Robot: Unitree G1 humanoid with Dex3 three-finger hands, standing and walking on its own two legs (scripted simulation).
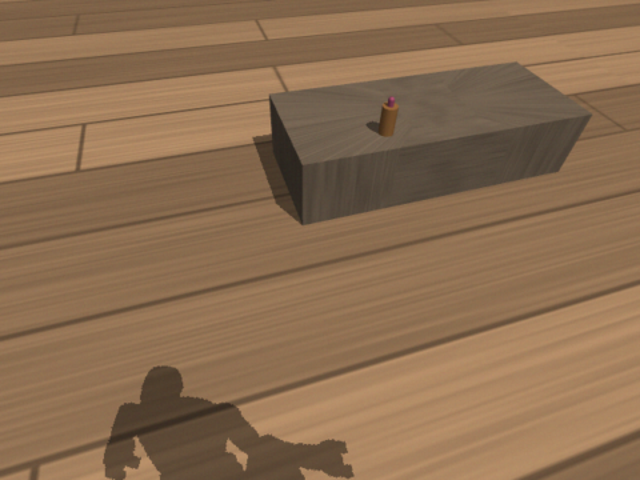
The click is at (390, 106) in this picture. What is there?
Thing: necked bottle
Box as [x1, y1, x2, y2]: [378, 97, 398, 136]
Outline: 393,97 389,97 388,101 383,103 378,132 384,136 389,136 393,132 398,106 393,102
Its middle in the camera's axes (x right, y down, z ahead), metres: +0.28 -0.49 +1.59
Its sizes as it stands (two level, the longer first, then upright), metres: 0.064 0.064 0.160
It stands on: a support 0.33 m high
